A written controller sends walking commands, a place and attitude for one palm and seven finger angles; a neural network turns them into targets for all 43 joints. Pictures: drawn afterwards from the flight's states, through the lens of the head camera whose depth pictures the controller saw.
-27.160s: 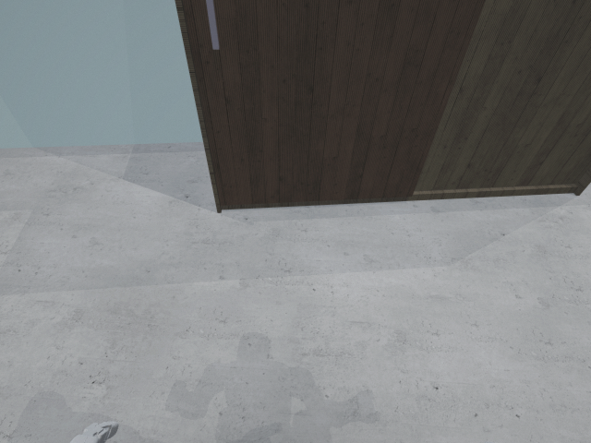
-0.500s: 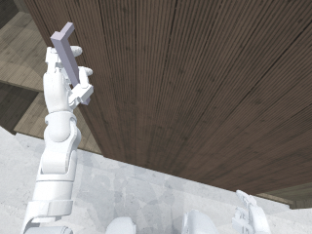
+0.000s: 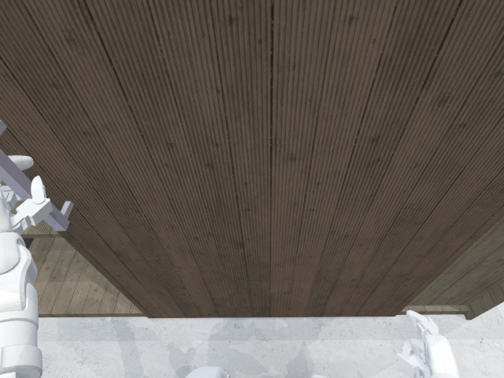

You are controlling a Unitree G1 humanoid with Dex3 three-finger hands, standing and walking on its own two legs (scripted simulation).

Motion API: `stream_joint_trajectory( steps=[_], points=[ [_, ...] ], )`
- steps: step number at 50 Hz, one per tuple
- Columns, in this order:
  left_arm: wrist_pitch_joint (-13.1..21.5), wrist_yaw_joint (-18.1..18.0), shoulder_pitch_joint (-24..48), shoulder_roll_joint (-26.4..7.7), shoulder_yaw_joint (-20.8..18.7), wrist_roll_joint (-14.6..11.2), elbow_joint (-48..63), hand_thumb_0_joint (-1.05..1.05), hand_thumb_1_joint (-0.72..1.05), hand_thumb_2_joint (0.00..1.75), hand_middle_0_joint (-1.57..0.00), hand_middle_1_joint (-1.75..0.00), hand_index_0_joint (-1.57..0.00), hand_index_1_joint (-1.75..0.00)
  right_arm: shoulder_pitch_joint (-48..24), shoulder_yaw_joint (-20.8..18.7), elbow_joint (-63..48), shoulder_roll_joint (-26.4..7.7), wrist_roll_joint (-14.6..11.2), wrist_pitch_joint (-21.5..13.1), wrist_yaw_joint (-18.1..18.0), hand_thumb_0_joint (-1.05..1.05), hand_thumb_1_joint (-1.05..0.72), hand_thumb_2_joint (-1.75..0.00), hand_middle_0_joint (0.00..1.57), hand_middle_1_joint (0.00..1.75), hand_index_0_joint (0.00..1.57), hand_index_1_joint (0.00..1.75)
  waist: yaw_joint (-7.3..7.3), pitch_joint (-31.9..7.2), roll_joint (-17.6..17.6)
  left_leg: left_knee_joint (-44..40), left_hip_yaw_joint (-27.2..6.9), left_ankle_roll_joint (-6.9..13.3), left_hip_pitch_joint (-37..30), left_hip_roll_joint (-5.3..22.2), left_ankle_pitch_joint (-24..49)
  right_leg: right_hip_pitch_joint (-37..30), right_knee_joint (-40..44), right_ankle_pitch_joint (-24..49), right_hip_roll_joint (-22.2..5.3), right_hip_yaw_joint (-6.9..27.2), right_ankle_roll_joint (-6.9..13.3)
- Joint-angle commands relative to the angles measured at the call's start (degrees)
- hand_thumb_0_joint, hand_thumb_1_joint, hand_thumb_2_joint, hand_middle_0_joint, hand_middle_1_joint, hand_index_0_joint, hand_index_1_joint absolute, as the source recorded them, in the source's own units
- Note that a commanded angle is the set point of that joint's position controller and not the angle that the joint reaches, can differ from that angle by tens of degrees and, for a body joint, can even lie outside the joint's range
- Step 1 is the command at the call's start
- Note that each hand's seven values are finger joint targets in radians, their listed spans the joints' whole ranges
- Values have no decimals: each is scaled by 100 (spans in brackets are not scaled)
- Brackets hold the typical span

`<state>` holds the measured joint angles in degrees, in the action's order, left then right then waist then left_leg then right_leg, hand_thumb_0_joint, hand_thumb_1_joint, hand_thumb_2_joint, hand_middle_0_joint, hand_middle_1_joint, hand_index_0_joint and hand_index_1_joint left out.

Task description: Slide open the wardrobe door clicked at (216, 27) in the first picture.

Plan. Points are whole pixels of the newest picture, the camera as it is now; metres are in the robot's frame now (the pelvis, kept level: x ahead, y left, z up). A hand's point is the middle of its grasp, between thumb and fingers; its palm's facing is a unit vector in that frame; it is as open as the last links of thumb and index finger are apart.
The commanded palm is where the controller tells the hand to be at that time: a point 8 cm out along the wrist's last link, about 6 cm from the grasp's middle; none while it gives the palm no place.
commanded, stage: stop walking and hold the door there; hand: left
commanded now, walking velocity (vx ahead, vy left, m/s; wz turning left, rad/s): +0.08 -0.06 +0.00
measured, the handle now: (32, 181) +0.37 +0.37 +0.12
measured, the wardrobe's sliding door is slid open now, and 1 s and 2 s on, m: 0.61 0.61 0.61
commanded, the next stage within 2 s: none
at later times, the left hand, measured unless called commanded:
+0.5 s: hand (40, 202) +0.33 +0.33 +0.12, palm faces +0.48 -0.84 -0.25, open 6.0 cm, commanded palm +0.29 +0.34 +0.10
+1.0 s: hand (39, 202) +0.33 +0.33 +0.12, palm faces +0.46 -0.85 -0.26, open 5.9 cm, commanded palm +0.29 +0.35 +0.10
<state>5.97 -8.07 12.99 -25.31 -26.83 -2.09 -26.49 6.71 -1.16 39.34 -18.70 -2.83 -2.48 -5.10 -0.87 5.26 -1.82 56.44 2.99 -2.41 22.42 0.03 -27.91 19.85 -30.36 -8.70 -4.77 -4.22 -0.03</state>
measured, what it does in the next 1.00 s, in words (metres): steps on the spot: left foot, then right foot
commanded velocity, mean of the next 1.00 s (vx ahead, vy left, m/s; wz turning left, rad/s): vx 0.04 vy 0.00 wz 0.03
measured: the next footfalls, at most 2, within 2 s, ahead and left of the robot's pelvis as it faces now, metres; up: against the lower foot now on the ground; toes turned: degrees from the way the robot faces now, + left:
left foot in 0.10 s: +0.04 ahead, +0.13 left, +0.00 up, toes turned +3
right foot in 0.48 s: -0.04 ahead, -0.09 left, +0.00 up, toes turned -9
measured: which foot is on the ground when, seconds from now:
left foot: up 0.00-0.08, down 0.10-1.00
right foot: down 0.00-0.12, up 0.14-0.46, down 0.48-1.00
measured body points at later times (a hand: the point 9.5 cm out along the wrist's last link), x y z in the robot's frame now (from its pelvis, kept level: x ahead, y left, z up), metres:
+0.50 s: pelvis -0.05 +0.03 +0.00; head -0.05 +0.03 +0.45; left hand +0.30 +0.37 +0.14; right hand +0.04 -0.21 -0.10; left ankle +0.00 +0.13 -0.73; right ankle -0.08 -0.08 -0.73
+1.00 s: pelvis -0.07 +0.04 +0.00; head -0.07 +0.03 +0.45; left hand +0.30 +0.37 +0.14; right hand +0.00 -0.25 -0.11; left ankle +0.00 +0.13 -0.73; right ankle -0.08 -0.08 -0.73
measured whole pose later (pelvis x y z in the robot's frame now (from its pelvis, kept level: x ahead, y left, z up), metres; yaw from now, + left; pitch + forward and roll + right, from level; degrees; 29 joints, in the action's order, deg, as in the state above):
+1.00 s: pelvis -0.07 +0.04 +0.00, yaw -5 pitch -1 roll -1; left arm 7.3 -8.4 26.9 -28.8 -19.8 -2.6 -46.8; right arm 17.5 0.0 41.6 -17.5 -2.8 -2.3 -6.3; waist -0.9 0.1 -2.4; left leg 30.3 7.9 2.0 19.0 3.3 -10.5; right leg 12.8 -28.9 -15.1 -0.7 -4.5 -0.1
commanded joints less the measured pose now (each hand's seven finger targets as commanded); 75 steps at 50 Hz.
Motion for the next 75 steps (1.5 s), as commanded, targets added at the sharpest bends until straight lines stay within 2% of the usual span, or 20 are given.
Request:
stream_joint_trajectory(
  steps=[1,4,6,7,12,15,22,28,33,44,50,54,56,59,60,62,64,67,71,75],
  points=[
    [402,-54,1533,-1662,-119,93,1335,0,90,90,-45,-140,-45,-140,-63,-78,-730,-342,48,-289,-32,0,-90,-90,20,30,20,30,119,-1996,1039,-1475,-124,171,-764,163,383,-926,1003,1040,-1249,1108,623],
    [522,-25,1658,-1291,339,80,1569,0,90,90,-45,-140,-45,-140,102,-147,-740,-495,105,-286,-44,0,-90,-90,20,30,20,30,-28,-1671,-335,-3335,-195,245,-1653,521,1248,-96,494,-961,-459,620,238],
    [562,-57,1898,-1183,533,91,1885,0,90,90,-45,-140,-45,-140,139,-156,-923,-650,61,-282,-18,0,-90,-90,20,30,20,30,119,-1435,-1901,-4566,-2059,1012,-678,1992,571,-58,-1276,-1802,484,102,-19],
    [511,-49,1757,-989,769,77,1702,0,90,90,-45,-140,-45,-140,88,-132,-930,-493,28,-242,-20,0,-90,-90,20,30,20,30,71,-1248,-1586,-4804,-2212,1236,-264,2163,-66,-139,-1966,-1849,553,315,-17],
    [254,50,1918,-994,916,141,1465,0,90,90,-45,-140,-45,-140,398,-127,-701,-497,95,-398,7,0,-90,-90,20,30,20,30,3,-1356,-1059,-3856,-966,883,-1852,1556,2963,429,-1522,-1286,447,134,-130],
    [146,133,1975,-868,1137,103,1447,0,90,90,-45,-140,-45,-140,549,-56,-696,-469,156,-425,29,0,-90,-90,20,30,20,30,-108,-1543,-1304,-3748,-984,780,-2283,1586,3807,272,-923,-1410,560,-37,-111],
    [110,119,1914,-1470,716,79,818,0,90,90,-45,-140,-45,-140,505,16,-628,-538,188,-390,5,0,-90,-90,20,30,20,30,-83,-1816,-973,-3365,-563,504,-1683,1385,3096,-1077,790,-163,277,184,45],
    [127,73,2400,-1632,541,14,210,0,90,90,-45,-140,-45,-140,575,-35,-587,-512,67,-354,-94,0,-90,-90,20,30,20,30,-84,-2085,131,-2824,-127,328,-1380,1010,2778,-1113,574,1338,-302,699,177],
    [166,70,2631,-1616,672,78,-433,0,90,90,-45,-140,-45,-140,585,-52,-519,-599,61,-284,-147,0,-90,-90,20,30,20,30,-92,-1672,-503,-3121,-356,394,-1321,1076,2281,-559,652,56,-142,607,114],
    [357,99,2945,-1638,745,107,-975,0,90,90,-45,-140,-45,-140,696,-113,-457,-726,38,-279,-208,0,-90,-90,20,30,20,30,-48,-1574,-472,-3446,-528,456,-1296,1156,1944,-483,630,-407,27,520,59],
    [405,86,3256,-1861,666,147,-1176,0,90,90,-45,-140,-45,-140,698,-201,-470,-710,12,-88,-130,0,-90,-90,20,30,20,30,4,-1585,423,-2158,-126,222,-553,553,1780,-977,927,725,-1352,1499,494],
    [438,148,3300,-1915,521,191,-1338,0,90,90,-45,-140,-45,-140,546,-215,-500,-649,5,-35,-50,0,-90,-90,20,30,20,30,236,-1261,1219,-927,-505,171,684,354,19,-1729,791,2540,-2173,1693,899],
    [447,193,3376,-1652,624,182,-1280,0,90,90,-45,-140,-45,-140,599,-191,-449,-578,59,-64,-37,0,-90,-90,20,30,20,30,118,-1271,1623,-1167,-491,167,306,445,196,-1451,584,2559,-2042,1163,710],
    [533,256,3447,-1430,819,165,-1104,0,90,90,-45,-140,-45,-140,504,-169,-358,-506,92,-5,-56,0,-90,-90,20,30,20,30,-70,-1300,1101,-2660,-103,81,-1061,287,1663,-580,-71,1742,-1580,394,229],
    [608,288,3593,-1138,1074,130,-799,0,90,90,-45,-140,-45,-140,381,-166,-409,-480,103,-8,-68,0,-90,-90,20,30,20,30,-79,-1292,613,-2995,-3,140,-1411,409,2312,-289,-536,1128,-1199,103,61],
    [811,371,4030,-672,1537,38,81,0,90,90,-45,-140,-45,-140,376,-171,-626,-616,76,-37,-107,0,-90,-90,20,30,20,30,-89,-1597,-1694,-3588,-1809,1041,-1663,1874,4257,518,-2527,-2407,39,-153,-302],
    [787,442,3923,22,1998,72,320,0,90,90,-45,-140,-45,-140,420,-54,-734,-316,101,-115,-26,0,-90,-90,20,30,20,30,-134,-1805,-884,-3912,-1989,1178,-1554,2016,2805,590,-3305,-2632,81,212,-143],
    [567,394,4234,379,2318,-79,689,0,90,90,-45,-140,-45,-140,443,-72,-603,-342,47,-275,-91,0,-90,-90,20,30,20,30,-169,-2132,98,-3616,-1695,1098,-2429,1874,3320,730,-2871,-1804,174,391,-213],
    [344,368,4388,275,2330,2,631,0,90,90,-45,-140,-45,-140,417,46,-512,-280,125,-328,-15,0,-90,-90,20,30,20,30,-138,-2241,-739,-3836,-1398,915,-2525,1845,2773,632,-2385,-1550,232,389,-150],
    [222,349,4562,132,2269,-23,633,0,90,90,-45,-140,-45,-140,416,154,-562,-246,165,-339,-7,0,-90,-90,20,30,20,30,-147,-2202,-736,-3949,-1626,996,-2604,2024,2669,482,-1754,-1733,331,363,-109]
  ],
)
